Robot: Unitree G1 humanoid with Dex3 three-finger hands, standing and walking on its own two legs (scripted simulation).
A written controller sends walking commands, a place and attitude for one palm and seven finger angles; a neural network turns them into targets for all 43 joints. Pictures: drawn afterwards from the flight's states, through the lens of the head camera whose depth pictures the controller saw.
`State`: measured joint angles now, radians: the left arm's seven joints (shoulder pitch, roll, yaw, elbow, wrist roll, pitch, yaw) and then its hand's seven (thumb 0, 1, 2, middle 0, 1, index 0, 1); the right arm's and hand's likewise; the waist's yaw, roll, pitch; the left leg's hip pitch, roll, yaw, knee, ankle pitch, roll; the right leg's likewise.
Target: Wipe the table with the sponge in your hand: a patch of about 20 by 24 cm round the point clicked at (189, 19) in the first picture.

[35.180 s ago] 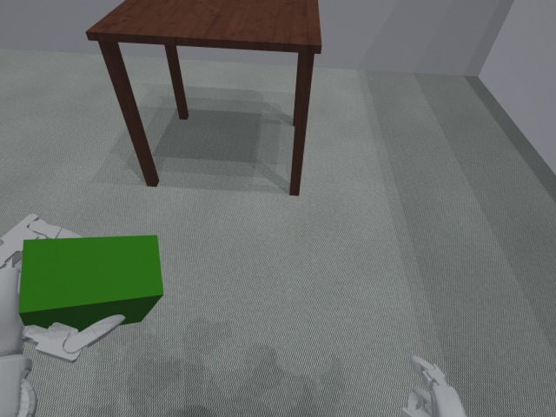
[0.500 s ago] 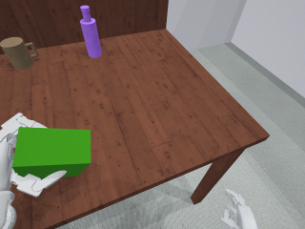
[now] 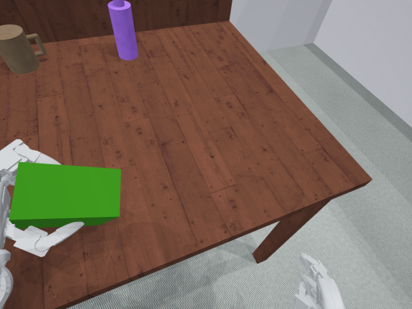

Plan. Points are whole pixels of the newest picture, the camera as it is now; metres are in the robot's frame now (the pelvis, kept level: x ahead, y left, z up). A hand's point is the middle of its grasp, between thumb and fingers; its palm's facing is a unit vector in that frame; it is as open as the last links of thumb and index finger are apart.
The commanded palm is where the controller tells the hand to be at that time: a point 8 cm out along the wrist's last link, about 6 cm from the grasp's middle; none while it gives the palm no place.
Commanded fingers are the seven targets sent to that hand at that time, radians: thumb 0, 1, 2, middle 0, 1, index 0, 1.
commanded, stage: come to a stop and stand still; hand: left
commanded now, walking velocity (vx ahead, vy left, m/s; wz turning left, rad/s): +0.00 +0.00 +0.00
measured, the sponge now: (81, 200) +0.24 +0.22 +0.12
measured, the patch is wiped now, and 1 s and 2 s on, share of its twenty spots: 0.00 0.00 0.00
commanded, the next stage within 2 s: look again from close up in 0.42 s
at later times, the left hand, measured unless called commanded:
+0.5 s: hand (32, 202) +0.21 +0.26 +0.15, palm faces +0.37 -0.85 -0.37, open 10.4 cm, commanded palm +0.16 +0.29 +0.17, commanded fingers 0.00 0.10 1.30 -1.20 -1.60 -1.20 -1.60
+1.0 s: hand (25, 175) +0.24 +0.27 +0.18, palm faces +0.38 -0.77 -0.52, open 10.4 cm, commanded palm +0.16 +0.28 +0.18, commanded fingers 0.00 0.10 1.30 -1.20 -1.60 -1.20 -1.60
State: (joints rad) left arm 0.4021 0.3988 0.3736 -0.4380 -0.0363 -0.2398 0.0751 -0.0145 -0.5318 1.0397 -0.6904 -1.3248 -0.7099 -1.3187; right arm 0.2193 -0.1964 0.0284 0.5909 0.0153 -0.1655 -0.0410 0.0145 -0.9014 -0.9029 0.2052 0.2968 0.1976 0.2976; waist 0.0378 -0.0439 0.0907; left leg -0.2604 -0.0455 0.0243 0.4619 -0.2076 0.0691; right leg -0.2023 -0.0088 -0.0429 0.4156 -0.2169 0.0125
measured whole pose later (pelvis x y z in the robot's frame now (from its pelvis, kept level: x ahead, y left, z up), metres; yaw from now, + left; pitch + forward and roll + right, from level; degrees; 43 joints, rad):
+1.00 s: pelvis -0.01 -0.01 +0.00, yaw +1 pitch -1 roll -1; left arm 0.18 0.54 0.38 -0.36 0.01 -0.13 0.02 -0.01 -0.53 1.04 -0.69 -1.32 -0.71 -1.31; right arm 0.23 -0.23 0.04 0.58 -0.01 -0.14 -0.06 0.01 -0.90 -0.90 0.20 0.30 0.20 0.30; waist 0.07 -0.03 0.07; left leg -0.26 -0.06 0.00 0.49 -0.21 0.06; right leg -0.21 -0.01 -0.04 0.48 -0.25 -0.01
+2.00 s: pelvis -0.01 -0.05 -0.02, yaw +1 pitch -1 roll +0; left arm 0.26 0.68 0.29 -0.48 0.33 0.24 -0.05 -0.01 -0.53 1.04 -0.70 -1.31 -0.72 -1.30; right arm 0.18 -0.29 0.01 0.58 0.06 -0.06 -0.15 0.02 -0.90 -0.90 0.20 0.30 0.19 0.30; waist 0.10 0.09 -0.01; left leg -0.35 -0.01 -0.01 0.69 -0.31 0.00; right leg -0.31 0.04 -0.05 0.69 -0.36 -0.06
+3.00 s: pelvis -0.03 -0.05 -0.01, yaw +0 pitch -5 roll +1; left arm 0.00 0.63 0.03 -0.36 0.76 0.53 -0.11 -0.01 -0.53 1.04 -0.70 -1.31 -0.72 -1.30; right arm 0.00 -0.26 0.09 0.67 0.07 0.02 -0.10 0.02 -0.90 -0.90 0.20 0.30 0.21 0.31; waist 0.15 0.13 0.01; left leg -0.22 -0.02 0.01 0.49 -0.19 0.01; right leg -0.20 0.03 -0.04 0.53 -0.25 -0.06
